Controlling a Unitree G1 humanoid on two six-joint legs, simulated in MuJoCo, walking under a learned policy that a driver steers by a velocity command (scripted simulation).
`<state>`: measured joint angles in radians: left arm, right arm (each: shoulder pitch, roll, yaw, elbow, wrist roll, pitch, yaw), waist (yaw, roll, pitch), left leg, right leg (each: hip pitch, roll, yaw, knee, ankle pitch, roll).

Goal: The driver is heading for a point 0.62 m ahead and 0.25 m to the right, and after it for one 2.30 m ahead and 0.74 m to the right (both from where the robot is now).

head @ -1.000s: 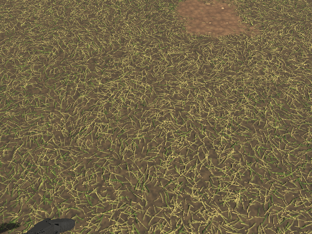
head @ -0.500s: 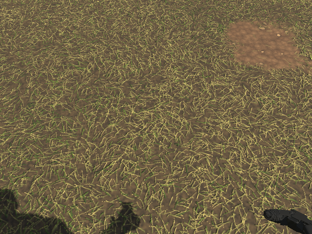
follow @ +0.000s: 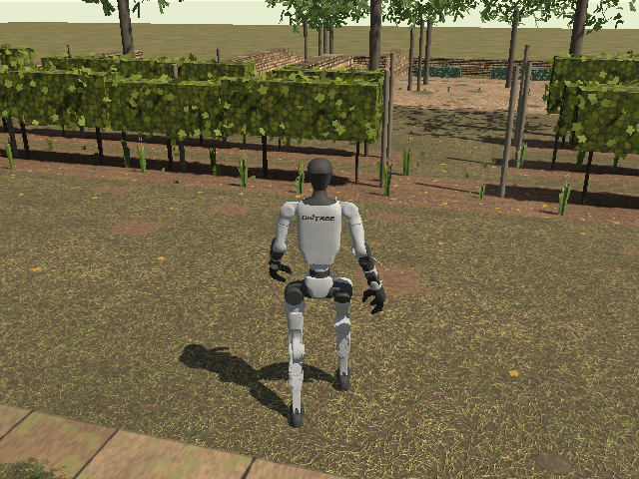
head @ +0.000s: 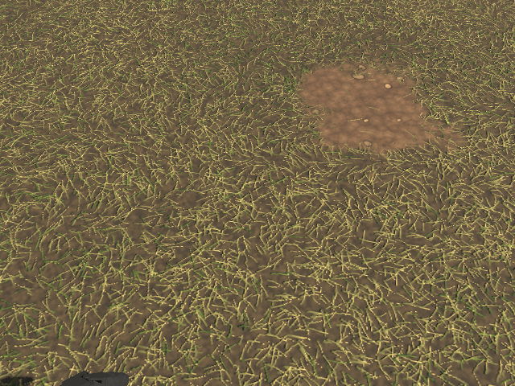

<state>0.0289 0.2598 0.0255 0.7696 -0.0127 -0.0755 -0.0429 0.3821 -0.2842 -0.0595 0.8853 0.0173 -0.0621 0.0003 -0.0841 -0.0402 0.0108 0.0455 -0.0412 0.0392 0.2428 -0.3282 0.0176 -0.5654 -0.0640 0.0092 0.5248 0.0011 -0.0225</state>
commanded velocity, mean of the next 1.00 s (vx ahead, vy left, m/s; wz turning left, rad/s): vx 0.50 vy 0.00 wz -0.31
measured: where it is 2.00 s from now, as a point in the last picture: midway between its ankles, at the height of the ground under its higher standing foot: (286, 290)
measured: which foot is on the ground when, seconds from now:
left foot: down 0.00-0.06, up 0.08-0.54, down 0.56-1.00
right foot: up 0.00-0.02, down 0.04-0.56, up 0.58-1.00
